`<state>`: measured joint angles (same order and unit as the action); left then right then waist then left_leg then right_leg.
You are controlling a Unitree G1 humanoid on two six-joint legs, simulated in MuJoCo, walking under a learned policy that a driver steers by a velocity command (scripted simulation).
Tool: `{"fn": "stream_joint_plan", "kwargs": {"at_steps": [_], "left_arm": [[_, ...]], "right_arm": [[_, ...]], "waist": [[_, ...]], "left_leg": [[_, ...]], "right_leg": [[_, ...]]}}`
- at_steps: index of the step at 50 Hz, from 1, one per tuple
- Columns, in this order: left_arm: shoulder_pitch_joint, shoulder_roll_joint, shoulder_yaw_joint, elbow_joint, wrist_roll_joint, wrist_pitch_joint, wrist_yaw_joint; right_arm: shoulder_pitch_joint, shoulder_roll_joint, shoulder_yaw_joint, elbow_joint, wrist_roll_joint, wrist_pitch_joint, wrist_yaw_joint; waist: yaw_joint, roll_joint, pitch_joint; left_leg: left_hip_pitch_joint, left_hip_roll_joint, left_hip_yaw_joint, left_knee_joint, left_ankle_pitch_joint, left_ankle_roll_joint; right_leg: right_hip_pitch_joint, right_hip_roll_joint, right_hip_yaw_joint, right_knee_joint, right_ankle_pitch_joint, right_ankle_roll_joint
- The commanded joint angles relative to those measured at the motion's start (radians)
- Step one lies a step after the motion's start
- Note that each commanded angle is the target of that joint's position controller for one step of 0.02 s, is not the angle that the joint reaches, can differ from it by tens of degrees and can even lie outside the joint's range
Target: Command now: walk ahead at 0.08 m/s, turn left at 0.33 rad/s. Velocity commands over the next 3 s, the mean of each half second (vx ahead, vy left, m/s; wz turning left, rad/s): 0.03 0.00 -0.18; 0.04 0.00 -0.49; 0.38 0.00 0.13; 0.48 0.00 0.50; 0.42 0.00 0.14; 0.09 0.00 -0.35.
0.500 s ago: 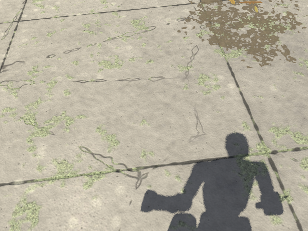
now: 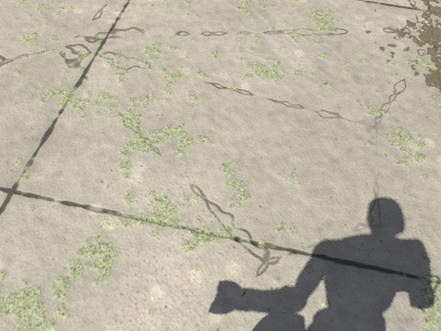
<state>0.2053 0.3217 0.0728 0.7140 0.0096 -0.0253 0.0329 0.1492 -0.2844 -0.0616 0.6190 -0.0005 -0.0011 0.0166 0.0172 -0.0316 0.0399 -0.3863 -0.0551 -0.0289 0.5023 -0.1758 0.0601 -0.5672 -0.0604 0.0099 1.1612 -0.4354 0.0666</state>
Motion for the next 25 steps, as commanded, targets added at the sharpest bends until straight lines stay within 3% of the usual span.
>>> {"fn": "stream_joint_plan", "kwargs": {"at_steps": [1,5,8,10,12,13,14,15,16,17,19,20,21,22,23,25], "left_arm": [[0.075,0.079,0.021,-0.038,0.004,0.002,0.010],[0.035,0.012,-0.010,-0.023,-0.001,0.010,-0.001],[-0.012,0.045,-0.003,-0.037,-0.014,0.019,-0.009],[-0.034,0.071,0.005,-0.056,-0.016,0.024,-0.011],[-0.035,0.073,0.006,-0.069,-0.012,0.023,-0.014],[-0.040,0.088,0.009,-0.078,-0.006,0.022,-0.014],[-0.041,0.126,0.017,-0.091,-0.002,0.021,-0.011],[-0.043,0.156,0.029,-0.089,-0.013,0.023,-0.012],[-0.023,0.132,0.032,-0.093,-0.025,0.025,-0.015],[0.005,0.125,0.031,-0.093,-0.021,0.026,-0.016],[0.036,0.137,0.035,-0.101,-0.009,0.021,-0.012],[0.053,0.146,0.038,-0.106,-0.002,0.011,-0.011],[0.042,0.158,0.043,-0.111,-0.002,0.004,-0.008],[0.005,0.165,0.048,-0.116,-0.013,0.006,-0.005],[-0.031,0.162,0.051,-0.124,-0.025,0.017,0.000],[-0.070,0.159,0.056,-0.137,-0.032,0.051,0.004]], "right_arm": [[-0.021,-0.143,-0.036,-0.049,-0.013,-0.022,-0.015],[-0.042,-0.070,-0.005,-0.002,-0.018,-0.029,-0.023],[-0.020,-0.093,-0.007,0.034,-0.033,-0.028,-0.014],[-0.021,-0.121,-0.014,0.046,-0.021,-0.018,-0.015],[-0.006,-0.134,-0.018,0.060,-0.002,-0.006,-0.024],[0.024,-0.134,-0.020,0.069,0.001,-0.004,-0.030],[0.053,-0.129,-0.022,0.066,-0.011,-0.007,-0.037],[0.075,-0.115,-0.024,0.055,-0.021,-0.011,-0.041],[0.035,-0.103,-0.023,0.048,-0.027,-0.010,-0.047],[-0.009,-0.085,-0.023,0.032,-0.023,-0.006,-0.050],[-0.055,-0.053,-0.022,0.005,-0.012,0.007,-0.047],[-0.070,-0.060,-0.025,-0.007,-0.006,0.008,-0.042],[-0.057,-0.073,-0.032,-0.007,0.001,0.007,-0.038],[-0.038,-0.072,-0.032,-0.004,0.005,0.007,-0.037],[-0.031,-0.067,-0.029,0.000,0.006,0.005,-0.036],[-0.017,-0.045,-0.021,0.008,0.007,-0.001,-0.024]], "waist": [[0.023,0.133,-0.194],[0.009,0.141,-0.195],[-0.019,0.145,-0.141],[-0.022,0.141,-0.094],[-0.010,0.119,-0.071],[-0.015,0.091,-0.071],[-0.041,0.026,-0.093],[-0.075,-0.091,-0.113],[-0.043,-0.130,-0.123],[-0.019,-0.169,-0.123],[0.012,-0.229,-0.125],[0.032,-0.230,-0.134],[0.022,-0.175,-0.148],[-0.002,-0.126,-0.150],[-0.013,-0.111,-0.153],[-0.013,-0.125,-0.169]], "left_leg": [[0.159,0.252,-0.202,-0.151,0.559,0.201],[0.139,0.234,-0.122,-0.172,0.448,0.170],[0.117,0.255,-0.137,-0.198,0.280,0.173],[0.141,0.270,-0.162,-0.182,0.197,0.172],[0.175,0.263,-0.164,-0.140,0.160,0.141],[0.189,0.243,-0.153,-0.109,0.136,0.107],[0.177,0.195,-0.113,-0.044,0.096,0.070],[0.141,0.107,-0.023,0.003,0.036,0.025],[0.127,0.050,0.060,0.083,-0.014,-0.018],[0.062,0.016,0.086,0.162,-0.065,-0.046],[-0.084,-0.027,0.037,0.299,-0.305,-0.054],[-0.149,-0.020,-0.013,0.425,-0.452,-0.056],[-0.181,-0.002,-0.044,0.504,-0.477,-0.061],[-0.179,0.020,-0.055,0.463,-0.437,-0.069],[-0.153,0.029,-0.046,0.373,-0.382,-0.081],[-0.035,0.004,-0.007,0.243,-0.262,-0.101]], "right_leg": [[0.016,-0.011,0.032,-0.053,0.095,0.005],[0.152,-0.039,0.043,-0.330,0.212,0.003],[0.223,-0.024,0.031,-0.436,0.206,-0.013],[0.213,-0.006,0.012,-0.494,0.148,-0.030],[0.236,0.010,-0.001,-0.619,0.237,-0.057],[0.257,-0.004,0.027,-0.661,0.369,-0.075],[0.296,-0.047,0.084,-0.629,0.594,-0.098],[0.312,-0.071,0.148,-0.617,0.645,-0.144],[0.305,-0.092,0.206,-0.659,0.601,-0.183],[0.334,-0.137,0.301,-0.700,0.576,-0.227],[0.414,-0.220,0.455,-0.758,0.616,-0.319],[0.454,-0.253,0.505,-0.775,0.674,-0.352],[0.471,-0.258,0.499,-0.764,0.715,-0.353],[0.466,-0.226,0.454,-0.749,0.715,-0.318],[0.455,-0.189,0.414,-0.741,0.691,-0.280],[0.395,-0.132,0.372,-0.728,0.668,-0.247]]}}
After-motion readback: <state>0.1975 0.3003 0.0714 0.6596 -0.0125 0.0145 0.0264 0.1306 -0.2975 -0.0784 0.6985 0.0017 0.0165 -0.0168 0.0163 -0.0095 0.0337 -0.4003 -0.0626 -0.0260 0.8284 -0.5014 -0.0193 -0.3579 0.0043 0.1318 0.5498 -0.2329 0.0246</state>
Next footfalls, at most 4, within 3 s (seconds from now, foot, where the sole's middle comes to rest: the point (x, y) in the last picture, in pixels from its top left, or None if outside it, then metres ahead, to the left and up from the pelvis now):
0.26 right None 0.10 -0.15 -0.77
0.58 left None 0.12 0.11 -0.77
1.08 right None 0.02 -0.12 -0.77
1.56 left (239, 330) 0.43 -0.05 -0.77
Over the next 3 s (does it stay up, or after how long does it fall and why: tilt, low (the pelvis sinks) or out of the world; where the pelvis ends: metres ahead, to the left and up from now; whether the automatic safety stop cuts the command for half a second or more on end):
stays up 0.80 -0.20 -0.01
